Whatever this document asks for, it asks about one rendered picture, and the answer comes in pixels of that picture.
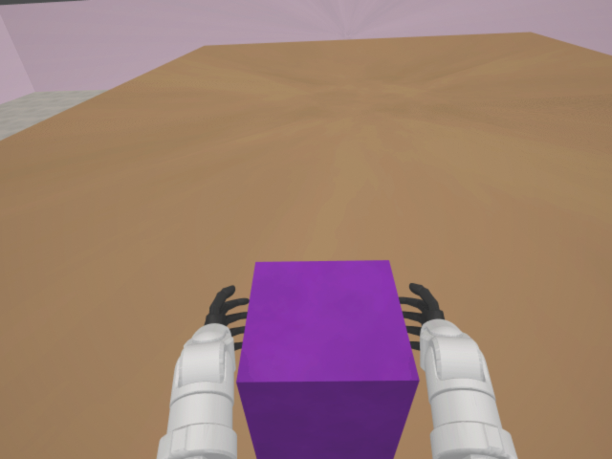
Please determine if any robot left hand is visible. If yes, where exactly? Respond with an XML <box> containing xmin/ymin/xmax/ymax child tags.
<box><xmin>204</xmin><ymin>285</ymin><xmax>250</xmax><ymax>351</ymax></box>

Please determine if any right robot forearm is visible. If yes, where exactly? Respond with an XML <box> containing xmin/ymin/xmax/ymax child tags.
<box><xmin>420</xmin><ymin>319</ymin><xmax>518</xmax><ymax>459</ymax></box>

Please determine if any robot right hand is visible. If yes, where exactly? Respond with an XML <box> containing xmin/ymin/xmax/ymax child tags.
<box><xmin>399</xmin><ymin>283</ymin><xmax>445</xmax><ymax>351</ymax></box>

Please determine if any carton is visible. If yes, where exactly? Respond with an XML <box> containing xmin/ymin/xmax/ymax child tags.
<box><xmin>236</xmin><ymin>260</ymin><xmax>419</xmax><ymax>459</ymax></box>

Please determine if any left robot forearm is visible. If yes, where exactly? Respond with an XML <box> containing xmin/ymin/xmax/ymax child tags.
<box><xmin>157</xmin><ymin>323</ymin><xmax>237</xmax><ymax>459</ymax></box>

